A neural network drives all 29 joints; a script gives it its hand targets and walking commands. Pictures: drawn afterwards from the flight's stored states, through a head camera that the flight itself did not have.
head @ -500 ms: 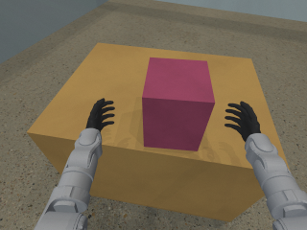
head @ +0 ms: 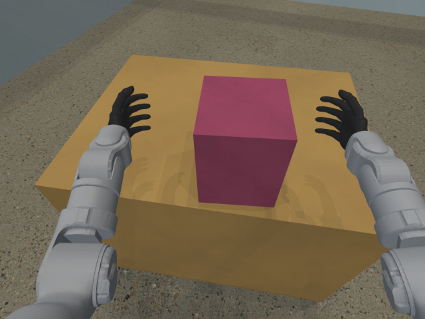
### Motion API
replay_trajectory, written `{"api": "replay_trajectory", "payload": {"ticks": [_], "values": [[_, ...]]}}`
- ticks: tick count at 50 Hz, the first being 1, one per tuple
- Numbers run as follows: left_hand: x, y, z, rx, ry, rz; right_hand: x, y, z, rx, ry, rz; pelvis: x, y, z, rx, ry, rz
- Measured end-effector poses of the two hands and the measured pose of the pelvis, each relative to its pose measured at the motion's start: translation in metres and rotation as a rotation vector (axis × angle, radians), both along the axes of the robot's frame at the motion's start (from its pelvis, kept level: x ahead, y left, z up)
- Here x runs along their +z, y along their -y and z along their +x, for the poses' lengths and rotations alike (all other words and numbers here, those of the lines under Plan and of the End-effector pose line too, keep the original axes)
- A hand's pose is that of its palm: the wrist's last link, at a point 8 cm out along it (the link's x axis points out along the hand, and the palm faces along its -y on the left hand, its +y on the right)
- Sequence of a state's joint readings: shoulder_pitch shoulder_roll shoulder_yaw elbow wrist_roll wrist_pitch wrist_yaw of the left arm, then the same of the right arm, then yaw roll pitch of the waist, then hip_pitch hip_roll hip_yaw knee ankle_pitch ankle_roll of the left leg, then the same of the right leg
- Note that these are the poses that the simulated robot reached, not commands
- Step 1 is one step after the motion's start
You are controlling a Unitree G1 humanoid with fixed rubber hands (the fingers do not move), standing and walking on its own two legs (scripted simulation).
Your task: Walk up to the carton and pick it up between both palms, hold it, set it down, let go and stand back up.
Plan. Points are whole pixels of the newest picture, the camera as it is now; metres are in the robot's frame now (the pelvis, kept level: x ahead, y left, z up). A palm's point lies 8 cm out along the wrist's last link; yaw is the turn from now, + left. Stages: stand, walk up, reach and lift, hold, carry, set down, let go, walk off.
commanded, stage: reach and lift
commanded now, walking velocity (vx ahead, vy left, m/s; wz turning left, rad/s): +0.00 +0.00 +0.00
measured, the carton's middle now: (240, 143) +0.54 -0.04 +0.00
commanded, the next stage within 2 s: none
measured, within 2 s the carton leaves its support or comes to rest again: neither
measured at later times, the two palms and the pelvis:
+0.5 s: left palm (128, 110) +0.47 +0.18 +0.17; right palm (347, 113) +0.45 -0.22 +0.17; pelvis +0.00 -0.01 +0.00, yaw +1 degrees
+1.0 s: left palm (140, 116) +0.48 +0.17 +0.13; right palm (341, 121) +0.46 -0.22 +0.14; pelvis +0.01 -0.01 -0.01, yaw +1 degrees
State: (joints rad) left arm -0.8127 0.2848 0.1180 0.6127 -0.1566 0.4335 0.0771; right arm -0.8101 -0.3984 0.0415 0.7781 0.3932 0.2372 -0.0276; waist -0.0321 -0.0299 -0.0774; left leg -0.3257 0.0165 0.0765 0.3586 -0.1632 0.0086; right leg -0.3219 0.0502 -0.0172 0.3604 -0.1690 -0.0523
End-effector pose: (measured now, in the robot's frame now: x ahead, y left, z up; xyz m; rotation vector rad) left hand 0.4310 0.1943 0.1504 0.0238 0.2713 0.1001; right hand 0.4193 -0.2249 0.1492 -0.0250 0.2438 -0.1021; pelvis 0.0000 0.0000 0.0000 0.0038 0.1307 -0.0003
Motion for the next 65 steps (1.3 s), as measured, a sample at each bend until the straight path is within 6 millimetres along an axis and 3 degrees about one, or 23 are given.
{"api": "replay_trajectory", "payload": {"ticks": [18, 40, 51, 65], "values": [[0.018, 0.010, 0.027, -0.011, -0.001, -0.001, 0.021, 0.001, 0.025, -0.015, -0.009, 0.006, -0.001, 0.006, -0.001, 0.004, -0.060, 0.001], [0.003, 0.014, 0.050, -0.006, -0.008, 0.005, 0.010, -0.009, 0.045, -0.066, -0.023, 0.002, -0.005, 0.011, 0.005, 0.024, -0.135, -0.006], [-0.019, 0.023, 0.054, -0.021, -0.002, 0.014, -0.011, -0.002, 0.042, -0.082, -0.026, -0.011, -0.007, 0.012, 0.008, 0.022, -0.169, -0.006], [-0.068, 0.029, 0.048, -0.024, -0.002, 0.027, -0.066, -0.011, 0.037, -0.047, -0.041, -0.025, -0.015, 0.013, 0.003, 0.022, -0.265, -0.002]]}}
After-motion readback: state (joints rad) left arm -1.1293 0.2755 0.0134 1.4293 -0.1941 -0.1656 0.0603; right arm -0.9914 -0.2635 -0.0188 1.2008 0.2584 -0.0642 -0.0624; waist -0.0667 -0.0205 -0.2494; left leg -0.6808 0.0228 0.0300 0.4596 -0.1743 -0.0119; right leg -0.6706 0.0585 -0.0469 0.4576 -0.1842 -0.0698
